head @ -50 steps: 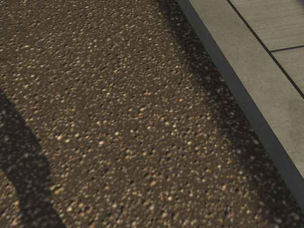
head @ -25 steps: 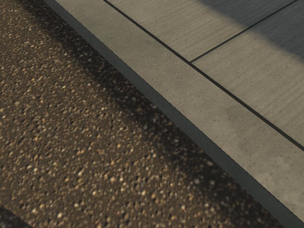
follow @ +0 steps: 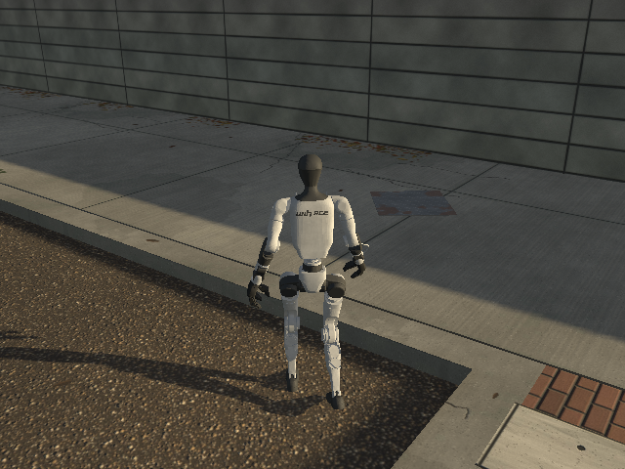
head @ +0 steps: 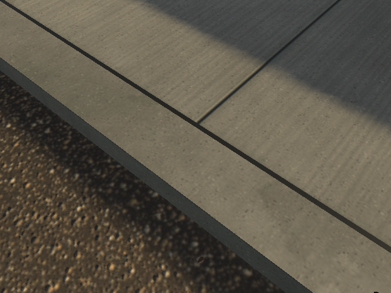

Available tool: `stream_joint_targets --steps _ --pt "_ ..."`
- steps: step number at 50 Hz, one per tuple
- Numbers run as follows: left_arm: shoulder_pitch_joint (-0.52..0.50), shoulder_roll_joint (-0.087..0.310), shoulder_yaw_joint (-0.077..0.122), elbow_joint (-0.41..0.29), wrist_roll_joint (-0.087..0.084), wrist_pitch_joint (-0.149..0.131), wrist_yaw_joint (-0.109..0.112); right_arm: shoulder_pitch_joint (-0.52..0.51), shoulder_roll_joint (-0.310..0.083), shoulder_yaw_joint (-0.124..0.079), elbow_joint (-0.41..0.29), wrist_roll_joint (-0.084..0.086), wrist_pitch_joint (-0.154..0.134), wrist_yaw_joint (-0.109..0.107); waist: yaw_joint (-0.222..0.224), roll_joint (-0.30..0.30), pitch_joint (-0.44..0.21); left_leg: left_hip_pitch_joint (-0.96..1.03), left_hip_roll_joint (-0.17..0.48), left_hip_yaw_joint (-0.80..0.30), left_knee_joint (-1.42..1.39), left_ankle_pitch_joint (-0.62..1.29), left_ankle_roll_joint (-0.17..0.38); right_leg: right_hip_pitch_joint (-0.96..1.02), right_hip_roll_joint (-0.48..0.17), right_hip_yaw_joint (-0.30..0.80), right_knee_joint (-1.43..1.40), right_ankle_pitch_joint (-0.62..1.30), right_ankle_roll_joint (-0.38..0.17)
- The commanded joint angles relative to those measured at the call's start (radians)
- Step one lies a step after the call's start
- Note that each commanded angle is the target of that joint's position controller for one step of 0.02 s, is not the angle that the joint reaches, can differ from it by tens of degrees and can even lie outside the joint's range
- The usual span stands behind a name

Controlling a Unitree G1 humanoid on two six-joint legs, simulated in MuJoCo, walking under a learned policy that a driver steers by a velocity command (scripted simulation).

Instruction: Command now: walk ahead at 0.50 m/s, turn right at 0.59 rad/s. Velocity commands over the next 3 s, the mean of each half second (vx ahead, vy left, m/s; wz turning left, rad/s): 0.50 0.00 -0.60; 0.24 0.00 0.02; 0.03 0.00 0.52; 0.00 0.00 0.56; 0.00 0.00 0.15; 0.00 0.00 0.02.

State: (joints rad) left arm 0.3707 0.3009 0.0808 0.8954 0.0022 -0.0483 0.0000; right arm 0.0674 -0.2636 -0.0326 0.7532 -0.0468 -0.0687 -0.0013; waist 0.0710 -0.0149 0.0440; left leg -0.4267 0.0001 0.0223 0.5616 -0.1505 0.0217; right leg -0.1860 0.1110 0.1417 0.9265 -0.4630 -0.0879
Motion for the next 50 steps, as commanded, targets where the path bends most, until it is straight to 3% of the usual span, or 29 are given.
stream_joint_targets --steps 1,3,6,10,15,17,19,21,22,23,24,25,26,27,29,31,34,35,37,40,43,46,48,49,50 --pt "-0.009 0.081 0.006 -0.077 0.013 -0.006 -0.010 0.155 -0.112 -0.039 -0.013 0.006 0.005 -0.006 -0.086 0.053 -0.082 0.407 0.351 -0.475 -0.333 -0.283 0.140 -0.433 -0.115 -0.036 0.297 0.101 -0.006" --pt "-0.043 0.064 0.005 -0.088 0.030 0.012 -0.028 0.163 -0.088 -0.029 0.008 0.009 -0.006 -0.009 -0.073 0.115 -0.035 0.323 0.278 -0.268 -0.358 -0.044 0.104 -0.397 -0.155 -0.056 0.239 0.141 0.012" --pt "-0.085 0.040 -0.002 -0.109 0.026 0.034 -0.046 0.209 -0.099 -0.035 0.037 0.024 -0.032 -0.001 -0.067 0.122 -0.040 0.330 0.273 -0.140 -0.376 0.183 0.119 -0.423 -0.162 -0.078 0.228 0.192 0.029" --pt "-0.220 0.025 -0.015 -0.157 0.031 0.037 -0.063 0.240 -0.103 -0.038 0.060 0.026 -0.038 0.000 -0.081 0.106 -0.013 0.363 0.269 -0.011 -0.409 0.259 0.134 -0.511 -0.184 -0.107 0.111 0.297 0.058" --pt "-0.365 -0.004 -0.037 -0.207 0.030 0.031 -0.081 0.252 -0.130 -0.045 0.082 0.031 -0.039 -0.004 -0.102 0.110 0.016 0.352 0.244 0.133 -0.403 0.313 0.096 -0.386 -0.174 -0.195 -0.196 0.418 0.048" --pt "-0.365 -0.002 -0.040 -0.211 0.039 0.038 -0.074 0.286 -0.136 -0.046 0.098 0.028 -0.030 -0.010 -0.104 0.127 -0.009 0.394 0.268 0.165 -0.342 0.409 0.092 -0.325 -0.149 -0.243 -0.210 0.348 0.019" --pt "-0.348 0.019 -0.031 -0.210 0.049 0.041 -0.063 0.295 -0.160 -0.049 0.103 0.027 -0.016 -0.014 -0.089 0.124 -0.028 0.439 0.277 0.200 -0.212 0.699 0.080 -0.262 -0.096 -0.272 -0.252 0.247 -0.015" --pt "-0.172 0.039 -0.014 -0.158 0.050 0.027 -0.049 0.286 -0.193 -0.056 0.096 0.035 0.008 -0.013 -0.016 0.112 -0.118 0.433 0.265 0.225 0.087 0.844 0.067 -0.073 -0.017 -0.291 -0.355 0.218 -0.063" --pt "-0.013 0.084 0.010 -0.104 0.058 0.019 -0.033 0.277 -0.186 -0.052 0.079 0.035 0.012 -0.009 0.055 0.059 -0.197 0.290 0.238 0.234 0.338 0.651 0.035 0.152 -0.017 -0.245 -0.418 0.249 -0.094" --pt "0.016 0.190 0.032 -0.096 0.059 0.013 -0.017 0.306 -0.063 -0.024 0.043 0.009 0.012 -0.003 0.005 -0.143 -0.227 0.005 0.150 0.214 0.634 -0.245 -0.005 0.334 -0.297 0.110 -0.441 0.373 -0.134" --pt "0.040 0.283 0.055 -0.129 0.030 0.024 -0.015 0.290 -0.076 -0.024 -0.028 0.019 0.010 0.003 0.015 -0.217 -0.330 -0.269 -0.002 0.052 0.859 -0.436 -0.049 0.470 -0.482 0.603 -0.598 0.401 -0.315" --pt "0.031 0.236 0.053 -0.119 0.019 0.033 -0.006 0.196 -0.119 -0.032 -0.033 0.009 0.010 0.007 0.032 -0.061 -0.223 -0.361 0.058 -0.033 0.897 -0.330 -0.048 0.409 -0.451 0.495 -0.632 0.370 -0.309" --pt "-0.020 0.173 0.037 -0.117 0.011 0.033 0.004 0.172 -0.100 -0.026 -0.039 0.015 -0.001 0.009 0.001 -0.053 -0.109 -0.373 0.089 -0.028 0.867 -0.249 -0.042 0.287 -0.409 0.374 -0.624 0.408 -0.284" --pt "-0.066 0.126 0.024 -0.121 0.011 0.028 0.007 0.182 -0.098 -0.025 -0.025 0.012 -0.005 0.008 -0.045 0.005 -0.055 -0.313 0.117 -0.035 0.789 -0.205 -0.046 0.173 -0.346 0.283 -0.638 0.504 -0.238" --pt "-0.136 0.068 -0.001 -0.136 0.011 0.011 0.014 0.259 -0.086 -0.022 0.009 0.002 0.028 0.016 -0.114 0.021 -0.065 -0.189 0.122 -0.021 0.779 -0.185 -0.062 0.055 -0.298 0.124 -0.630 0.850 -0.191" --pt "-0.092 0.055 -0.010 -0.108 0.011 -0.011 0.010 0.301 -0.059 -0.018 0.034 0.007 0.054 0.021 -0.126 0.017 -0.100 -0.139 0.099 0.008 0.763 -0.159 -0.066 0.048 -0.286 0.038 -0.621 1.092 -0.154" --pt "-0.017 0.048 -0.020 -0.063 0.017 -0.020 0.014 0.281 -0.048 -0.019 0.048 0.019 0.079 0.023 -0.101 -0.024 -0.078 -0.187 0.082 0.018 0.714 -0.099 -0.061 0.093 -0.269 -0.044 -0.630 1.145 -0.079" --pt "0.021 0.045 -0.021 -0.046 0.022 -0.019 0.017 0.271 -0.039 -0.020 0.057 0.022 0.088 0.019 -0.084 -0.064 -0.074 -0.228 0.064 0.026 0.767 -0.106 -0.058 0.131 -0.271 -0.055 -0.627 1.139 -0.073" --pt "0.092 0.045 -0.023 -0.018 0.025 -0.016 0.028 0.208 -0.031 -0.024 0.043 0.024 0.102 -0.001 -0.038 -0.085 -0.039 -0.370 0.009 0.000 0.965 -0.187 -0.046 0.191 -0.310 -0.055 -0.631 1.117 -0.108" --pt "0.118 0.048 -0.024 -0.006 0.035 -0.003 0.042 0.106 -0.031 -0.033 -0.012 0.010 0.112 -0.031 -0.022 -0.053 0.037 -0.655 -0.036 -0.067 1.186 -0.318 -0.015 0.308 -0.387 -0.026 -0.641 0.948 -0.160" --pt "0.147 0.028 -0.036 0.011 0.035 -0.008 0.046 0.003 -0.001 -0.020 -0.085 -0.002 0.116 -0.036 -0.021 0.000 0.065 -0.865 -0.043 -0.047 1.279 -0.400 0.010 0.397 -0.404 -0.043 -0.646 0.789 -0.142" --pt "0.182 0.027 -0.046 0.046 0.032 -0.019 0.046 -0.105 0.048 0.006 -0.175 0.003 0.118 -0.042 -0.018 -0.014 0.088 -1.013 -0.036 -0.022 1.365 -0.473 0.035 0.419 -0.419 -0.076 -0.674 0.767 -0.120" --pt "0.189 0.020 -0.056 0.069 0.027 -0.023 0.050 -0.149 0.056 0.021 -0.230 0.000 0.117 -0.036 -0.029 -0.010 0.090 -0.995 -0.013 0.028 1.245 -0.472 0.035 0.390 -0.383 -0.135 -0.701 0.786 -0.089" --pt "0.176 0.014 -0.062 0.086 0.016 -0.012 0.056 -0.182 0.086 0.041 -0.277 -0.005 0.122 -0.027 -0.050 -0.025 0.081 -0.940 0.013 0.066 1.121 -0.470 0.024 0.341 -0.337 -0.175 -0.712 0.845 -0.064" --pt "0.185 0.003 -0.067 0.095 0.015 -0.009 0.065 -0.184 0.097 0.054 -0.302 -0.003 0.125 -0.019 -0.046 -0.054 0.043 -0.856 0.019 0.111 1.033 -0.427 0.018 0.332 -0.314 -0.197 -0.731 0.939 -0.065"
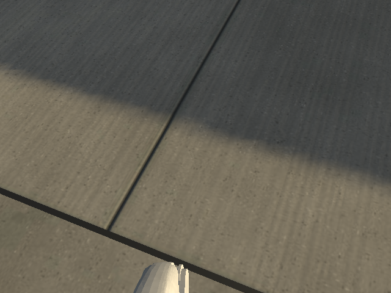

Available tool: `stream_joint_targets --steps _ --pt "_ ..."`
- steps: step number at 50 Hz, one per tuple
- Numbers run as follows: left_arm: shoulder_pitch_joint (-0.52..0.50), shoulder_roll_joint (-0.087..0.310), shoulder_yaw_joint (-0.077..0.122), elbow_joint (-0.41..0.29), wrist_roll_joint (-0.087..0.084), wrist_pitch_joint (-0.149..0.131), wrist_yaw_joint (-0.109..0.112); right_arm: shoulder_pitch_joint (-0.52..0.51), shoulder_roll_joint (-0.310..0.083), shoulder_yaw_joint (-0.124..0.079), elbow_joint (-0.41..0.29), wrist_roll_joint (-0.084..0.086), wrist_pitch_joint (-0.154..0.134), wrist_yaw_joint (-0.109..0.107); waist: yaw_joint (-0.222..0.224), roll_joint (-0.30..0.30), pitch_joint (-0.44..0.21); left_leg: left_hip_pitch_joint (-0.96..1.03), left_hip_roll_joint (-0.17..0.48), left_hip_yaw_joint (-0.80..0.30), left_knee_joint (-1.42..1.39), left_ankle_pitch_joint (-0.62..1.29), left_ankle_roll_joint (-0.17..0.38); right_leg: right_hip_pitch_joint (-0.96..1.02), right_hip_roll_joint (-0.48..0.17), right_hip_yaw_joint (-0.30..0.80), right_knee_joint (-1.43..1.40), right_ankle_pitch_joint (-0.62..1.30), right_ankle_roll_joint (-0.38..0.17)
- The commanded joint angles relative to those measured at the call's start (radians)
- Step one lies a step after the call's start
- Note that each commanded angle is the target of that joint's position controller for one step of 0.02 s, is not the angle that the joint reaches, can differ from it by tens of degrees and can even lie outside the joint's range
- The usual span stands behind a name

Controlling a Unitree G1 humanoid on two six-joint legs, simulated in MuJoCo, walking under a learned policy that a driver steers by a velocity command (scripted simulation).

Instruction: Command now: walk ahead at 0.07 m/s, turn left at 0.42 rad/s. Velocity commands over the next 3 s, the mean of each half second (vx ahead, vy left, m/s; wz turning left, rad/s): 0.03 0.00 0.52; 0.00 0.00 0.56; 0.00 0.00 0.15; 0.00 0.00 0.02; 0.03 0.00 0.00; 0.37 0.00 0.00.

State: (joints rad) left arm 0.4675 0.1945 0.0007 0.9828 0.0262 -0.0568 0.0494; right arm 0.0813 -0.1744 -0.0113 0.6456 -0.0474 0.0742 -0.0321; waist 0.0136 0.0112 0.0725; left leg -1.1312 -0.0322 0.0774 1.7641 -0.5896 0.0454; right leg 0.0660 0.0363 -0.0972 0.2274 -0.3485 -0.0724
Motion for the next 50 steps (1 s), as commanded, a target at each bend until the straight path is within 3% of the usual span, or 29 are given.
stream_joint_targets --steps 1,2,3,4,5,6,7,8,9,10,11,12,14,15,17,18,21,24,31,36,41,44,45,46,47,48,49,50 --pt "0.043 0.113 0.012 -0.012 -0.017 0.008 0.015 -0.141 0.012 0.047 -0.186 0.007 -0.013 0.024 -0.007 -0.047 -0.038 0.085 0.037 0.130 -0.368 0.128 -0.009 -0.020 -0.199 -0.009 -0.053 0.945 -0.088" --pt "-0.005 0.155 0.020 -0.036 -0.025 0.010 0.019 -0.110 0.030 0.056 -0.190 0.033 -0.003 0.033 -0.037 -0.088 -0.103 0.348 0.013 0.135 -0.550 0.168 0.023 -0.085 -0.218 -0.036 -0.039 1.239 -0.061" --pt "-0.013 0.189 0.031 -0.061 -0.033 0.010 0.015 -0.037 -0.016 0.038 -0.149 0.037 0.007 0.037 -0.040 -0.101 -0.181 0.509 -0.054 0.206 -0.609 0.165 0.029 -0.083 -0.224 -0.042 0.054 1.514 -0.055" --pt "-0.054 0.249 0.046 -0.089 -0.039 0.010 0.007 0.110 -0.061 0.017 -0.118 0.030 0.004 0.044 -0.110 -0.190 -0.289 0.658 -0.091 0.183 -0.624 0.143 0.066 -0.039 -0.267 -0.040 0.249 1.801 -0.039" --pt "-0.117 0.303 0.067 -0.119 -0.060 -0.001 -0.016 0.286 -0.128 -0.011 -0.080 0.030 -0.009 0.056 -0.198 -0.221 -0.401 0.869 -0.095 0.076 -0.748 0.238 0.122 -0.075 -0.266 -0.048 0.493 1.812 -0.008" --pt "-0.147 0.285 0.067 -0.180 -0.074 -0.025 -0.034 0.329 -0.189 -0.045 -0.061 0.037 -0.025 0.061 -0.247 -0.113 -0.437 1.127 -0.004 -0.213 -0.967 0.350 0.226 -0.372 -0.158 -0.040 0.863 1.301 0.047" --pt "-0.182 0.200 0.052 -0.260 -0.047 -0.034 -0.068 0.301 -0.342 -0.084 -0.054 0.035 -0.029 0.042 -0.183 0.260 -0.545 1.261 0.341 -0.853 -1.281 0.955 0.398 -0.654 0.139 0.014 1.394 -0.114 0.109" --pt "-0.143 0.176 0.049 -0.254 0.009 -0.026 -0.076 0.219 -0.322 -0.098 -0.069 0.058 -0.030 0.016 -0.113 0.097 -0.584 1.146 0.333 -0.938 -1.289 0.917 0.381 -0.636 0.059 0.231 1.545 -0.019 0.059" --pt "-0.181 0.135 0.039 -0.282 0.001 0.000 -0.066 0.157 -0.265 -0.084 -0.049 0.043 -0.032 0.005 -0.064 -0.020 -0.409 0.951 0.301 -0.834 -1.298 0.682 0.348 -0.674 0.032 0.208 1.557 0.029 0.062" --pt "-0.190 0.090 0.028 -0.291 0.010 0.022 -0.040 0.105 -0.192 -0.068 -0.024 0.037 -0.037 -0.001 -0.008 -0.109 -0.197 0.770 0.246 -0.690 -1.288 0.538 0.277 -0.719 -0.015 0.176 1.510 0.044 0.059" --pt "-0.182 0.065 0.019 -0.305 0.021 0.038 -0.019 0.067 -0.142 -0.054 -0.019 0.034 -0.045 -0.004 0.028 -0.082 -0.086 0.650 0.187 -0.610 -1.292 0.501 0.244 -0.768 -0.023 0.165 1.532 0.032 0.058" --pt "-0.145 0.064 0.018 -0.313 0.027 0.064 -0.002 0.049 -0.095 -0.038 -0.014 0.030 -0.053 -0.002 0.057 -0.029 -0.061 0.592 0.143 -0.515 -1.311 0.488 0.222 -0.782 -0.031 0.161 1.555 0.028 0.062" --pt "-0.196 0.043 0.007 -0.376 0.023 0.085 0.016 0.046 -0.114 -0.038 -0.011 0.024 -0.072 0.004 0.073 -0.013 -0.076 0.563 0.095 -0.371 -1.317 0.583 0.165 -0.775 -0.066 0.205 1.416 0.086 0.077" --pt "-0.203 0.065 0.011 -0.385 0.017 0.096 0.020 0.043 -0.137 -0.043 -0.023 0.026 -0.073 0.008 0.072 -0.020 -0.080 0.586 0.071 -0.331 -1.326 0.613 0.134 -0.767 -0.075 0.184 1.276 0.074 0.093" --pt "-0.240 0.100 0.027 -0.390 0.016 0.108 0.023 0.092 -0.168 -0.048 -0.048 0.030 -0.078 0.005 0.031 -0.034 -0.134 0.701 0.090 -0.379 -1.342 0.744 0.077 -0.795 -0.081 0.166 1.193 0.129 0.121" --pt "-0.262 0.099 0.028 -0.401 0.012 0.116 0.021 0.119 -0.186 -0.053 -0.054 0.029 -0.076 0.000 0.014 -0.010 -0.154 0.761 0.100 -0.403 -1.349 0.759 0.052 -0.831 -0.085 0.168 1.165 0.156 0.131" --pt "-0.354 0.092 0.031 -0.433 0.002 0.139 0.009 0.174 -0.210 -0.060 -0.084 0.036 -0.053 -0.015 -0.044 0.046 -0.162 0.882 0.107 -0.478 -1.414 0.525 0.004 -0.921 -0.085 0.184 1.092 0.205 0.161" --pt "-0.402 0.101 0.038 -0.440 0.013 0.141 0.000 0.202 -0.211 -0.064 -0.105 0.035 -0.052 -0.017 -0.067 0.071 -0.145 0.954 0.109 -0.542 -1.452 0.390 0.018 -0.970 -0.076 0.201 1.032 0.224 0.175" --pt "-0.441 0.129 0.045 -0.437 0.017 0.131 -0.007 0.278 -0.222 -0.081 -0.101 0.042 -0.073 -0.019 -0.081 0.119 -0.165 1.146 0.126 -0.612 -1.405 0.613 0.080 -0.989 -0.047 0.221 0.936 0.169 0.149" --pt "-0.487 0.126 0.034 -0.449 0.018 0.115 -0.013 0.302 -0.237 -0.090 -0.085 0.036 -0.079 -0.014 -0.084 0.120 -0.155 1.137 0.127 -0.643 -1.370 0.730 0.132 -0.891 -0.015 0.214 0.781 0.087 0.117" --pt "-0.472 0.133 0.029 -0.452 -0.005 0.103 -0.014 0.260 -0.260 -0.098 -0.080 0.021 -0.065 0.007 -0.066 0.137 -0.146 1.016 0.101 -0.675 -1.315 0.873 0.153 -0.646 0.032 0.201 0.580 -0.020 0.090" --pt "-0.371 0.152 0.036 -0.436 -0.029 0.097 0.000 0.199 -0.268 -0.105 -0.074 0.026 -0.050 0.017 -0.016 0.147 -0.131 0.900 0.061 -0.700 -1.303 0.823 0.087 -0.384 0.034 0.199 0.325 0.037 0.084" --pt "-0.322 0.149 0.038 -0.422 -0.025 0.090 0.008 0.185 -0.260 -0.103 -0.066 0.040 -0.047 0.016 0.017 0.119 -0.124 0.847 0.033 -0.675 -1.267 0.704 0.047 -0.268 0.018 0.183 0.168 0.161 0.078" --pt "-0.338 0.178 0.046 -0.422 -0.011 0.081 0.015 0.254 -0.211 -0.092 -0.046 0.051 -0.052 0.016 -0.023 -0.011 -0.163 0.758 -0.029 -0.585 -1.156 0.345 -0.003 -0.125 -0.092 0.258 0.133 0.196 0.053" --pt "-0.384 0.222 0.042 -0.465 -0.005 0.078 0.015 0.392 -0.120 -0.070 -0.027 0.036 -0.048 0.014 -0.103 -0.220 -0.214 0.683 -0.132 -0.418 -0.953 -0.058 -0.042 -0.037 -0.348 0.502 0.154 0.355 0.003" --pt "-0.342 0.263 0.055 -0.464 -0.006 0.082 0.004 0.361 -0.231 -0.095 -0.034 0.034 -0.041 0.011 -0.052 -0.229 -0.200 0.614 -0.206 -0.307 -0.843 -0.085 -0.059 -0.143 -0.391 0.645 0.109 0.473 -0.099" --pt "-0.320 0.221 0.054 -0.444 -0.013 0.077 -0.006 0.317 -0.257 -0.103 -0.025 0.018 -0.039 0.013 -0.054 -0.196 -0.170 0.621 -0.149 -0.295 -0.742 -0.015 -0.071 -0.186 -0.368 0.630 0.100 0.460 -0.124" --pt "-0.351 0.158 0.038 -0.446 -0.017 0.071 -0.011 0.264 -0.257 -0.103 -0.011 0.018 -0.037 0.022 -0.048 -0.150 -0.132 0.620 -0.129 -0.291 -0.704 0.059 -0.079 -0.225 -0.297 0.519 0.107 0.396 -0.103"
Over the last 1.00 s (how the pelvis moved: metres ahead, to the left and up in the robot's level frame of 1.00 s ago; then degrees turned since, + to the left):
0.44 -0.10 0.01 -14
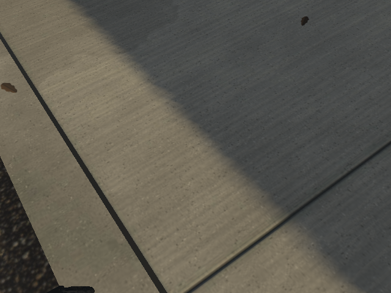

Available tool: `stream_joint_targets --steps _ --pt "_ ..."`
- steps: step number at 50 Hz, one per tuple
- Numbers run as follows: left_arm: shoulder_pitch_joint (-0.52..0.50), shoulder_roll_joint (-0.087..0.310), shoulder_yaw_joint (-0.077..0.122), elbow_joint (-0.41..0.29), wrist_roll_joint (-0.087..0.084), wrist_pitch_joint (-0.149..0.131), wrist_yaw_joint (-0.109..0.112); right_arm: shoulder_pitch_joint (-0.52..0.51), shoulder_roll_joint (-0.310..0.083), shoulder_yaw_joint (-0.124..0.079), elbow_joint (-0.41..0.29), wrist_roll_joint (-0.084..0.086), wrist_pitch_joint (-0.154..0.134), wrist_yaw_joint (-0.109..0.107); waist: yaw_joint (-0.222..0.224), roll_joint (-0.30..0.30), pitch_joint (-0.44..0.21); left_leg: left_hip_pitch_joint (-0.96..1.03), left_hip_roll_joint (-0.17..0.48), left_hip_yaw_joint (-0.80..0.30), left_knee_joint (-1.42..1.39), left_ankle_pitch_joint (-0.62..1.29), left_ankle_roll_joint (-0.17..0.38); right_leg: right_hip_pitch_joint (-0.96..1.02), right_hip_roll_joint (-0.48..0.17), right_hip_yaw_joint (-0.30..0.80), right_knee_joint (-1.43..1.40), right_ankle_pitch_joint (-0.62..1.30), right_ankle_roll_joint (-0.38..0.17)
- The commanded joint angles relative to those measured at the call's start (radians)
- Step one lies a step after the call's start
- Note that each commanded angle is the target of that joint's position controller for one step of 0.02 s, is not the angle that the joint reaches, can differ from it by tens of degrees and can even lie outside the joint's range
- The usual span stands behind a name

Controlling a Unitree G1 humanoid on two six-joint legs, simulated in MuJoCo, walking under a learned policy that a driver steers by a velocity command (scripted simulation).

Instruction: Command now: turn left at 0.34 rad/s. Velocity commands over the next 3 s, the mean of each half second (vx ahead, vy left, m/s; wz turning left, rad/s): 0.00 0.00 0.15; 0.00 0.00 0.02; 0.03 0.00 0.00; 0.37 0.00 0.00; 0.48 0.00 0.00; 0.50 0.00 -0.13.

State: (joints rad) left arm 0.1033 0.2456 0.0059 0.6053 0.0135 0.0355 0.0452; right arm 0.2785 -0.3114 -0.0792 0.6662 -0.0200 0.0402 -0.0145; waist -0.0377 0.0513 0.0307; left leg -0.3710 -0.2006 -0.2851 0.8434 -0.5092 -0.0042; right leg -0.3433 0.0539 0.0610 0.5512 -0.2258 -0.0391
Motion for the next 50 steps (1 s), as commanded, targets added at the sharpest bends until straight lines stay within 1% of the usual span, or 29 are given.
stream_joint_targets --steps 1,2,3,4,5,7,8,9,11,13,14,16,17,18,19,20,21,22,23,24,25,26,29,31,41,50 --pt "-0.008 0.091 0.027 -0.075 0.003 -0.024 -0.008 0.047 -0.100 -0.031 -0.020 -0.001 0.003 0.013 0.002 -0.193 -0.081 -0.133 0.035 0.078 0.254 0.026 -0.043 0.170 -0.256 0.273 -0.213 0.282 -0.116" --pt "-0.013 0.095 0.027 -0.076 0.003 -0.027 -0.003 0.045 -0.090 -0.030 -0.009 0.003 0.008 0.022 0.002 -0.222 -0.082 -0.132 0.034 0.095 0.286 0.063 -0.053 0.169 -0.226 0.220 -0.214 0.327 -0.111" --pt "-0.004 0.090 0.025 -0.072 0.003 -0.030 -0.002 0.037 -0.086 -0.029 0.000 0.005 0.011 0.026 0.005 -0.222 -0.093 -0.124 0.031 0.107 0.314 0.078 -0.061 0.175 -0.217 0.190 -0.205 0.401 -0.117" --pt "0.019 0.096 0.029 -0.062 -0.003 -0.034 -0.003 0.029 -0.084 -0.028 0.008 0.005 0.014 0.027 0.002 -0.208 -0.101 -0.111 0.039 0.101 0.314 0.090 -0.065 0.179 -0.224 0.184 -0.202 0.422 -0.117" --pt "0.036 0.089 0.028 -0.057 -0.004 -0.038 -0.004 0.017 -0.076 -0.025 0.014 0.007 0.017 0.026 0.010 -0.194 -0.104 -0.110 0.040 0.102 0.300 0.098 -0.067 0.194 -0.224 0.179 -0.203 0.412 -0.118" --pt "0.065 0.075 0.025 -0.044 -0.003 -0.044 -0.002 -0.009 -0.055 -0.016 0.025 0.011 0.024 0.026 0.023 -0.193 -0.093 -0.115 0.054 0.104 0.223 0.109 -0.070 0.224 -0.221 0.180 -0.218 0.336 -0.120" --pt "0.090 0.078 0.031 -0.022 0.001 -0.039 -0.002 -0.018 -0.034 -0.006 0.030 0.021 0.029 0.028 0.029 -0.219 -0.061 -0.128 0.059 0.141 0.107 0.102 -0.074 0.231 -0.184 0.150 -0.239 0.200 -0.114" --pt "0.109 0.070 0.027 -0.024 0.002 -0.043 -0.002 -0.035 -0.036 -0.003 0.036 0.011 0.030 0.025 0.046 -0.206 -0.068 -0.104 0.074 0.133 0.083 0.102 -0.068 0.250 -0.213 0.201 -0.242 0.223 -0.124" --pt "0.137 0.080 0.031 0.000 0.000 -0.044 -0.003 -0.040 -0.024 0.005 0.046 0.008 0.032 0.018 0.043 -0.195 -0.075 -0.057 0.106 0.174 -0.010 0.080 -0.054 0.253 -0.231 0.216 -0.241 0.263 -0.144" --pt "0.156 0.086 0.034 0.017 0.005 -0.043 -0.006 -0.058 -0.007 0.016 0.053 0.009 0.027 0.011 0.051 -0.190 -0.067 0.001 0.125 0.224 -0.116 0.063 -0.034 0.233 -0.224 0.208 -0.230 0.282 -0.158" --pt "0.165 0.089 0.036 0.023 0.007 -0.044 -0.004 -0.065 -0.008 0.019 0.057 0.007 0.022 0.007 0.054 -0.195 -0.061 0.030 0.135 0.230 -0.143 0.077 -0.024 0.217 -0.230 0.212 -0.220 0.320 -0.169" --pt "0.173 0.088 0.035 0.041 0.010 -0.042 -0.002 -0.057 0.002 0.027 0.066 0.012 0.011 0.001 0.046 -0.183 -0.066 0.079 0.141 0.241 -0.241 0.103 -0.002 0.200 -0.230 0.218 -0.202 0.351 -0.177" --pt "0.164 0.087 0.033 0.047 0.007 -0.040 0.000 -0.039 0.014 0.032 0.076 0.013 0.004 -0.003 0.028 -0.164 -0.071 0.130 0.142 0.248 -0.331 0.166 0.011 0.181 -0.220 0.210 -0.186 0.352 -0.167" --pt "0.154 0.084 0.031 0.054 0.001 -0.039 0.002 -0.019 0.026 0.039 0.085 0.010 -0.005 -0.008 0.005 -0.143 -0.075 0.217 0.155 0.240 -0.454 0.291 0.027 0.134 -0.208 0.194 -0.168 0.332 -0.141" --pt "0.161 0.076 0.028 0.059 0.002 -0.043 0.003 -0.028 0.008 0.040 0.084 -0.002 -0.016 -0.015 0.006 -0.114 -0.088 0.308 0.196 0.171 -0.505 0.377 0.044 0.069 -0.195 0.187 -0.160 0.273 -0.101" --pt "0.174 0.055 0.021 0.050 -0.001 -0.049 -0.002 -0.034 -0.039 0.036 0.073 -0.018 -0.028 -0.022 0.022 -0.035 -0.111 0.387 0.305 0.053 -0.515 0.456 0.071 -0.004 -0.161 0.147 -0.116 0.160 -0.063" --pt "0.220 0.028 0.016 0.063 -0.014 -0.046 -0.006 -0.089 -0.058 0.036 0.082 -0.006 -0.035 -0.021 0.078 0.091 -0.069 0.250 0.371 0.015 -0.493 0.579 0.134 0.057 -0.066 0.048 -0.154 -0.010 -0.043" --pt "0.206 0.043 0.016 0.089 0.000 -0.038 -0.002 -0.109 0.001 0.051 0.084 0.003 -0.043 -0.016 0.060 0.053 -0.058 0.189 0.364 0.020 -0.504 0.522 0.141 0.137 -0.065 0.043 -0.157 -0.017 -0.037" --pt "0.195 0.053 0.021 0.100 0.005 -0.036 -0.002 -0.119 0.011 0.056 0.090 0.005 -0.047 -0.016 0.057 0.046 -0.027 0.167 0.320 0.053 -0.504 0.458 0.112 0.149 -0.067 0.056 -0.175 0.028 -0.040" --pt "0.190 0.067 0.025 0.111 0.005 -0.037 -0.004 -0.111 0.010 0.055 0.099 0.002 -0.048 -0.018 0.049 0.036 -0.022 0.170 0.282 0.084 -0.501 0.435 0.089 0.161 -0.079 0.067 -0.185 0.079 -0.046" --pt "0.193 0.080 0.030 0.118 0.005 -0.037 -0.006 -0.082 0.004 0.054 0.117 0.004 -0.050 -0.023 0.042 0.032 -0.019 0.175 0.262 0.101 -0.500 0.438 0.078 0.167 -0.090 0.076 -0.183 0.127 -0.053" --pt "0.205 0.078 0.029 0.127 0.003 -0.040 -0.007 -0.063 -0.003 0.051 0.133 0.006 -0.051 -0.026 0.042 0.026 -0.027 0.191 0.255 0.111 -0.498 0.441 0.073 0.170 -0.101 0.082 -0.186 0.158 -0.056" --pt "0.209 0.060 0.022 0.160 0.000 -0.044 -0.003 -0.055 0.006 0.050 0.159 0.007 -0.049 -0.026 0.039 -0.036 -0.028 0.211 0.254 0.118 -0.497 0.437 0.073 0.165 -0.103 0.083 -0.199 0.164 -0.052" --pt "0.206 0.058 0.020 0.178 0.001 -0.042 0.000 -0.057 0.008 0.051 0.177 0.006 -0.048 -0.026 0.039 -0.050 -0.019 0.201 0.252 0.120 -0.503 0.422 0.074 0.170 -0.104 0.085 -0.207 0.153 -0.051" --pt "0.216 0.063 0.011 0.274 0.000 -0.040 0.008 -0.028 0.015 0.053 0.289 0.008 -0.048 -0.030 0.045 -0.059 -0.015 0.188 0.246 0.132 -0.532 0.407 0.064 0.214 -0.122 0.099 -0.225 0.171 -0.058" --pt "0.228 0.049 -0.003 0.354 -0.003 -0.040 0.012 0.015 0.035 0.063 0.378 0.009 -0.042 -0.032 0.043 -0.054 0.000 0.186 0.245 0.141 -0.541 0.388 0.055 0.215 -0.129 0.109 -0.245 0.146 -0.063"
Over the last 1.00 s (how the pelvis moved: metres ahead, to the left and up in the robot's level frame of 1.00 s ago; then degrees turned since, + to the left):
0.29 -0.02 0.12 36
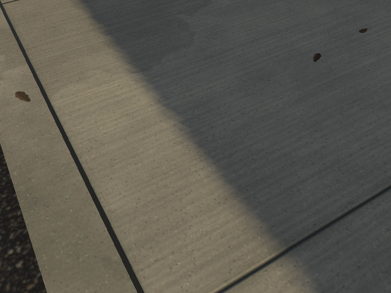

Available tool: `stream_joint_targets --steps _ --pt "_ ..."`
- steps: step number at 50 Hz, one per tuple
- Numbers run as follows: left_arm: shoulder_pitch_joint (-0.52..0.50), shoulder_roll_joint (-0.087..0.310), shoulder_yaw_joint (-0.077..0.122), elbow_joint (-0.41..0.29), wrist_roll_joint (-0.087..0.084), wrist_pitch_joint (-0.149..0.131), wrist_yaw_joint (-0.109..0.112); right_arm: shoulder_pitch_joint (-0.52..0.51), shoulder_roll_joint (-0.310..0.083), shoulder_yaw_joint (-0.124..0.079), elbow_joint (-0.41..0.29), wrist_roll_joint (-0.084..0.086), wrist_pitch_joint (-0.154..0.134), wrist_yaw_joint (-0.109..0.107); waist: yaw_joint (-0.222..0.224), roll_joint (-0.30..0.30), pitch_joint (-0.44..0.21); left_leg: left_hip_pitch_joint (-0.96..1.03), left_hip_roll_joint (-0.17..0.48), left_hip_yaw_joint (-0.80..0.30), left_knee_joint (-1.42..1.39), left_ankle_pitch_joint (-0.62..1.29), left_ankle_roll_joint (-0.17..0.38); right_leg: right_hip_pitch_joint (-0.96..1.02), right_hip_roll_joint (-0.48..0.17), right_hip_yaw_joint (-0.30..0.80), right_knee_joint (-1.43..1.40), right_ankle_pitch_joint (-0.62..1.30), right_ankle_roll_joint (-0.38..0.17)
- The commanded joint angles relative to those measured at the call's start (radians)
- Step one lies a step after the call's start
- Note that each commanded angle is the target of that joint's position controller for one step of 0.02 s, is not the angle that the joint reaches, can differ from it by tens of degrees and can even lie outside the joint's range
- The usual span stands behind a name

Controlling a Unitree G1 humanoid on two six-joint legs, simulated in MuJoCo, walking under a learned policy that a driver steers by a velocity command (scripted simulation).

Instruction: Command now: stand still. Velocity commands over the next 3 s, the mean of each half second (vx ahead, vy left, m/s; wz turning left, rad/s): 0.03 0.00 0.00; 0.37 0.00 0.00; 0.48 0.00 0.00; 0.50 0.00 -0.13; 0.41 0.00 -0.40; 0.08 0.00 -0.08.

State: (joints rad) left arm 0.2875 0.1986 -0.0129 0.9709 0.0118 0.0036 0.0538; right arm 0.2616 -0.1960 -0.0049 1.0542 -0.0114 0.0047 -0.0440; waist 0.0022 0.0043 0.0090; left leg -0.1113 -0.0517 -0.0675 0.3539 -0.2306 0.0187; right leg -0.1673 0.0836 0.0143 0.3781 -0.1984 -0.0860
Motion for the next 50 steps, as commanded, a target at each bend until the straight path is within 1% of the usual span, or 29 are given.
stream_joint_targets --steps 1,9,19,20,21,22,23,24,25,26,27,28,29,31,33,34,36,38,40,41,42,43,44,45,46,47,48,49,50 --pt "0.045 0.094 0.014 -0.003 -0.001 -0.008 0.004 0.034 -0.078 -0.010 -0.002 0.000 -0.007 -0.003 0.003 -0.007 0.027 -0.075 0.095 -0.075 -0.052 0.109 0.032 0.038 -0.158 0.156 -0.074 0.115 -0.015" --pt "0.067 0.067 0.002 0.052 -0.001 -0.010 0.005 0.062 -0.060 -0.003 0.049 0.001 -0.003 -0.005 0.002 -0.015 0.040 -0.080 0.096 -0.068 -0.047 0.100 0.027 0.035 -0.158 0.157 -0.081 0.119 -0.013" --pt "0.096 0.047 -0.004 0.094 -0.002 -0.012 0.010 0.087 -0.037 0.003 0.086 0.002 -0.001 -0.008 0.001 -0.009 0.047 -0.086 0.097 -0.061 -0.038 0.090 0.021 0.036 -0.158 0.162 -0.086 0.130 -0.013" --pt "0.107 0.044 -0.005 0.100 -0.001 -0.012 0.009 0.096 -0.029 0.005 0.091 0.000 -0.001 -0.008 0.004 -0.013 0.027 -0.083 0.089 -0.055 -0.037 0.044 0.022 0.043 -0.155 0.170 -0.107 0.019 -0.015" --pt "0.113 0.060 0.002 0.103 -0.001 -0.009 0.008 0.094 -0.031 0.004 0.089 -0.004 0.000 -0.007 0.009 -0.028 0.039 -0.104 0.069 -0.038 -0.009 -0.023 0.025 0.035 -0.153 0.190 -0.129 -0.123 -0.024" --pt "0.133 0.089 0.014 0.107 -0.003 -0.003 0.008 0.086 -0.037 0.000 0.079 -0.010 0.001 -0.004 0.019 -0.058 0.049 -0.152 0.037 -0.007 0.058 -0.123 0.030 0.036 -0.163 0.231 -0.149 -0.286 -0.050" --pt "0.173 0.113 0.027 0.117 -0.002 0.003 0.007 0.067 -0.040 -0.002 0.063 -0.019 0.000 0.001 0.035 -0.095 0.064 -0.231 0.011 0.023 0.142 -0.205 0.036 0.046 -0.204 0.305 -0.185 -0.458 -0.090" --pt "0.216 0.125 0.036 0.127 0.001 0.007 0.005 0.043 -0.035 -0.001 0.044 -0.027 -0.004 0.010 0.052 -0.120 0.091 -0.314 -0.001 0.058 0.224 -0.243 0.041 0.054 -0.263 0.392 -0.234 -0.586 -0.135" --pt "0.246 0.124 0.044 0.134 0.005 0.004 0.001 0.017 -0.033 -0.001 0.027 -0.036 -0.013 0.020 0.066 -0.124 0.126 -0.371 0.013 0.085 0.299 -0.246 0.044 0.039 -0.323 0.468 -0.274 -0.646 -0.178" --pt "0.265 0.119 0.049 0.139 0.012 -0.003 -0.003 -0.019 -0.040 -0.003 0.006 -0.036 -0.023 0.029 0.076 -0.112 0.152 -0.431 0.038 0.079 0.400 -0.258 0.043 0.030 -0.368 0.522 -0.307 -0.627 -0.210" --pt "0.265 0.118 0.053 0.138 0.016 -0.013 -0.006 -0.049 -0.045 -0.006 -0.015 -0.033 -0.035 0.038 0.071 -0.076 0.158 -0.488 0.059 0.064 0.479 -0.252 0.041 0.042 -0.387 0.535 -0.323 -0.569 -0.224" --pt "0.248 0.119 0.057 0.133 0.013 -0.024 -0.009 -0.056 -0.046 -0.009 -0.026 -0.031 -0.047 0.047 0.052 -0.043 0.144 -0.515 0.074 0.055 0.517 -0.222 0.038 0.057 -0.382 0.507 -0.322 -0.498 -0.220" --pt "0.231 0.117 0.059 0.127 0.009 -0.035 -0.010 -0.048 -0.046 -0.013 -0.031 -0.029 -0.058 0.056 0.035 -0.030 0.118 -0.516 0.082 0.057 0.526 -0.187 0.032 0.068 -0.363 0.459 -0.315 -0.431 -0.206" --pt "0.220 0.104 0.058 0.122 0.004 -0.052 -0.011 -0.046 -0.049 -0.020 -0.040 -0.026 -0.068 0.067 0.023 -0.051 0.086 -0.493 0.079 0.084 0.509 -0.125 0.016 0.067 -0.309 0.359 -0.301 -0.321 -0.181" --pt "0.232 0.100 0.058 0.125 0.004 -0.062 -0.010 -0.078 -0.048 -0.024 -0.067 -0.022 -0.067 0.072 0.025 -0.089 0.088 -0.466 0.074 0.106 0.446 -0.090 0.006 0.040 -0.285 0.302 -0.293 -0.279 -0.171" --pt "0.238 0.100 0.058 0.126 0.005 -0.066 -0.010 -0.098 -0.044 -0.024 -0.080 -0.021 -0.065 0.073 0.029 -0.105 0.095 -0.446 0.073 0.114 0.405 -0.078 0.005 0.020 -0.281 0.285 -0.287 -0.268 -0.169" --pt "0.243 0.115 0.061 0.123 0.008 -0.072 -0.011 -0.125 -0.044 -0.024 -0.108 -0.016 -0.061 0.072 0.033 -0.118 0.106 -0.392 0.070 0.127 0.330 -0.064 0.007 -0.020 -0.282 0.264 -0.263 -0.247 -0.166" --pt "0.230 0.132 0.067 0.114 0.008 -0.077 -0.017 -0.125 -0.048 -0.027 -0.125 -0.013 -0.060 0.071 0.024 -0.113 0.114 -0.292 0.060 0.148 0.254 -0.049 0.019 -0.085 -0.286 0.247 -0.228 -0.251 -0.159" --pt "0.204 0.134 0.068 0.103 0.005 -0.080 -0.024 -0.038 -0.052 -0.036 -0.104 -0.012 -0.064 0.066 -0.023 -0.072 0.113 -0.089 0.023 0.186 0.154 -0.008 0.030 -0.205 -0.258 0.206 -0.138 -0.248 -0.136" --pt "0.208 0.116 0.062 0.103 0.011 -0.087 -0.028 0.055 -0.077 -0.050 -0.078 -0.013 -0.071 0.058 -0.063 -0.027 0.080 0.066 0.017 0.170 0.118 -0.031 0.038 -0.272 -0.220 0.166 -0.024 -0.174 -0.115" --pt "0.193 0.077 0.049 0.092 0.017 -0.098 -0.035 0.212 -0.141 -0.074 -0.041 -0.020 -0.086 0.046 -0.132 0.101 0.004 0.238 0.153 -0.016 0.020 -0.155 0.060 -0.348 -0.134 0.059 0.253 -0.103 -0.077" --pt "0.196 0.001 0.030 0.042 0.009 -0.105 -0.043 0.355 -0.251 -0.096 -0.027 -0.021 -0.087 0.038 -0.146 0.310 -0.085 0.363 0.430 -0.491 -0.196 -0.516 0.152 -0.541 -0.023 -0.064 0.586 -0.301 -0.025" --pt "0.183 0.103 0.056 0.039 0.028 -0.100 -0.051 0.318 -0.194 -0.088 -0.017 -0.018 -0.074 0.038 -0.099 0.189 -0.016 0.253 0.457 -0.635 -0.252 -0.634 0.199 -0.601 -0.061 -0.005 0.762 -0.290 -0.036" --pt "0.126 0.109 0.061 0.023 0.031 -0.099 -0.063 0.201 -0.148 -0.074 -0.053 -0.014 -0.077 0.046 -0.051 0.087 0.066 0.151 0.426 -0.536 -0.237 -0.559 0.195 -0.619 -0.119 0.019 0.816 -0.182 -0.039" --pt "0.090 0.084 0.056 0.019 0.028 -0.101 -0.071 0.130 -0.119 -0.067 -0.075 -0.011 -0.089 0.056 -0.026 0.036 0.090 0.077 0.375 -0.406 -0.243 -0.379 0.181 -0.587 -0.154 0.031 0.796 -0.094 -0.026" --pt "0.084 0.066 0.056 0.020 0.026 -0.099 -0.074 0.104 -0.101 -0.061 -0.082 -0.010 -0.102 0.057 -0.002 0.027 0.081 0.039 0.330 -0.307 -0.250 -0.231 0.160 -0.537 -0.174 0.028 0.765 -0.043 -0.013" --pt "0.091 0.063 0.057 0.023 0.030 -0.091 -0.077 0.110 -0.071 -0.051 -0.072 -0.009 -0.111 0.055 0.013 0.035 0.070 0.023 0.294 -0.227 -0.253 -0.111 0.144 -0.504 -0.185 0.018 0.744 -0.018 0.002" --pt "0.093 0.059 0.058 0.024 0.030 -0.082 -0.080 0.136 -0.056 -0.046 -0.057 -0.010 -0.118 0.052 0.017 0.038 0.058 0.028 0.270 -0.169 -0.246 0.002 0.138 -0.491 -0.181 0.001 0.743 0.001 0.011" --pt "0.081 0.059 0.061 0.017 0.028 -0.073 -0.082 0.171 -0.054 -0.043 -0.039 -0.010 -0.123 0.049 0.018 0.042 0.058 0.039 0.259 -0.130 -0.238 0.103 0.136 -0.504 -0.177 -0.013 0.743 0.015 0.017"
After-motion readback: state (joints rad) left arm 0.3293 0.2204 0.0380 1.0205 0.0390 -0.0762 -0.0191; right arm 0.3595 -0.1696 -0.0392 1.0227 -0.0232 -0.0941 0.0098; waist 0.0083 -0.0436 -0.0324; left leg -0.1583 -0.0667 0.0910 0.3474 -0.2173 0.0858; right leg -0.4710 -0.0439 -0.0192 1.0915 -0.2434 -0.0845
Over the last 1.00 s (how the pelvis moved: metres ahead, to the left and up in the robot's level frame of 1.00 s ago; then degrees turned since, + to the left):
0.03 -0.03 0.01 2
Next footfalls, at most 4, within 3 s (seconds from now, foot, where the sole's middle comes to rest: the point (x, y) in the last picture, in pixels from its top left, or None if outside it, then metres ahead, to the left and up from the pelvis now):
0.84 left None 0.20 0.15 -0.78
1.36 right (205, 288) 0.55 0.01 -0.78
1.88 left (162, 209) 0.86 0.18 -0.78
2.42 right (217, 164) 1.10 -0.05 -0.78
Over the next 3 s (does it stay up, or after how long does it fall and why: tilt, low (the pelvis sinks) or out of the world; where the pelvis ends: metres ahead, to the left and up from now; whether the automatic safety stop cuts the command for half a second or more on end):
stays up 1.05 0.04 0.00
